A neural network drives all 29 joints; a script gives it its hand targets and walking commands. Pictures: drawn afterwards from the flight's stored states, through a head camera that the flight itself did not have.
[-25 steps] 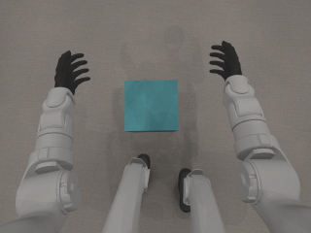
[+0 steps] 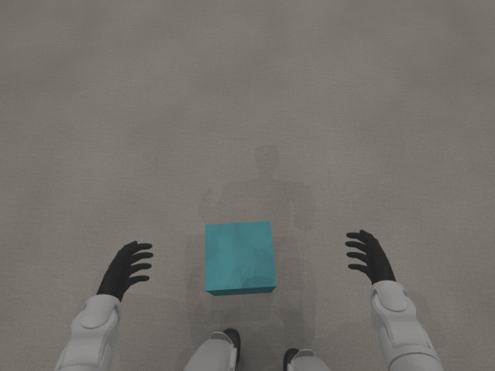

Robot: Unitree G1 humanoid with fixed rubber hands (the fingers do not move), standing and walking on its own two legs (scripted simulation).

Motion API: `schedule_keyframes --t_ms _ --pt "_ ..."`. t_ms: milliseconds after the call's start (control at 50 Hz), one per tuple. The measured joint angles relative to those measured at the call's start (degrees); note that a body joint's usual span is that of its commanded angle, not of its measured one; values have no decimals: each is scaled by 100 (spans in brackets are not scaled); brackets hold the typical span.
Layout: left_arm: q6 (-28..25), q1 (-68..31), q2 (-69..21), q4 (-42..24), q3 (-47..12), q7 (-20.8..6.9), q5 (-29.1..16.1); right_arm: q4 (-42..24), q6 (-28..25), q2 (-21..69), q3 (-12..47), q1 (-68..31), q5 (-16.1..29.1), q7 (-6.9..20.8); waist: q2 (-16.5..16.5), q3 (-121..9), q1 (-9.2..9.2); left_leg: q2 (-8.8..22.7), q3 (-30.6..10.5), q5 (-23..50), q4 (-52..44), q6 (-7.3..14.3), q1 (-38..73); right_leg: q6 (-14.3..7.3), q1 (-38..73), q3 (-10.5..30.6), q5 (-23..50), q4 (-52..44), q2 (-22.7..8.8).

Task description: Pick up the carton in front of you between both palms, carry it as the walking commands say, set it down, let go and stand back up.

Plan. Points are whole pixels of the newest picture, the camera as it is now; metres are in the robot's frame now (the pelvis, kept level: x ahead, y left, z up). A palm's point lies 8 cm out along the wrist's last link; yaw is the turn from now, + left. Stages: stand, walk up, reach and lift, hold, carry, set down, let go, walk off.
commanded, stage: let go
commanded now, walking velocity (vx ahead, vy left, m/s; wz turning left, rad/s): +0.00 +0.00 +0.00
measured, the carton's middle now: (240, 261) +0.38 +0.07 -0.62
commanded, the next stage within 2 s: stand in 0.74 s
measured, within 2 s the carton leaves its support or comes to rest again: neither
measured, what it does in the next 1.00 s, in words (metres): stands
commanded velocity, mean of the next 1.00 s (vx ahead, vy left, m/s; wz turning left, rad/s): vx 0.00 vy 0.00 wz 0.00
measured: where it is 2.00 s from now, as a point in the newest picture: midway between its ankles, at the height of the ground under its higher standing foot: outside the picture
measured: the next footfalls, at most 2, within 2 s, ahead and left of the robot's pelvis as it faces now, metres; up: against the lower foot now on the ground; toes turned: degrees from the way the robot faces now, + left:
none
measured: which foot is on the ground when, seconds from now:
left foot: down 0.00-1.00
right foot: down 0.00-1.00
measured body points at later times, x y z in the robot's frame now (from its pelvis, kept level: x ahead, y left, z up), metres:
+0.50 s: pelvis +0.02 -0.05 +0.03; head +0.04 -0.04 +0.48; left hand +0.20 +0.19 -0.04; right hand +0.20 -0.28 -0.04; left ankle +0.03 +0.09 -0.71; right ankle -0.02 -0.14 -0.71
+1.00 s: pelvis +0.03 -0.02 +0.03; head +0.03 +0.00 +0.48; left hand +0.17 +0.27 -0.07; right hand +0.17 -0.31 -0.05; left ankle +0.03 +0.09 -0.71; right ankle -0.02 -0.14 -0.71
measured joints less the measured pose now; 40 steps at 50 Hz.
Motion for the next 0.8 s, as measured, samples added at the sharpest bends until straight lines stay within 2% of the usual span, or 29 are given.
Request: schedule_keyframes --t_ms 200,380,600,740,800 --pt "-80 1565 -96 -415 -375 136 -40 -308 -191 -272 300 1552 188 248 27 299 -161 37 -66 253 -1257 -124 2285 -158 2226 -24 235 -1162 -19" --pt "312 1820 25 -453 -369 83 71 -645 182 -445 507 2229 370 463 -163 587 -385 130 -161 301 -1705 -267 3598 -326 3502 -104 235 -1511 61" --pt "682 1708 -25 -489 -287 69 226 -809 556 -457 600 2242 412 538 -222 866 -440 163 -166 197 -1626 -296 4077 -368 3993 -108 154 -1460 99" --pt "1101 1734 86 -703 -345 327 261 -592 407 -435 631 2266 450 348 -177 765 -415 83 -201 79 -1378 -230 3950 -298 3934 -154 55 -1308 31" --pt "752 1677 256 -306 -392 521 271 -81 250 -540 678 2166 238 205 -190 544 -359 96 -166 5 -1201 -217 3693 -264 3705 -122 30 -1214 47"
